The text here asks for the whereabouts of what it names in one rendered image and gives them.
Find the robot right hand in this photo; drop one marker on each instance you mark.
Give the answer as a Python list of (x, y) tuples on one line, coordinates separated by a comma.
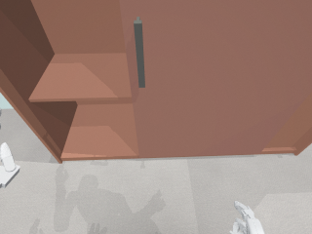
[(251, 225)]

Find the wardrobe door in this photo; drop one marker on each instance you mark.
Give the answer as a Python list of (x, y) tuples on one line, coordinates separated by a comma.
[(296, 129), (222, 77)]

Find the robot left hand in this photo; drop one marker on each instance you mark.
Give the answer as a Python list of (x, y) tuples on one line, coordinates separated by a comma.
[(9, 169)]

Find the handle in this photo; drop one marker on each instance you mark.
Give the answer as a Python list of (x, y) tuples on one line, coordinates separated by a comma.
[(139, 52)]

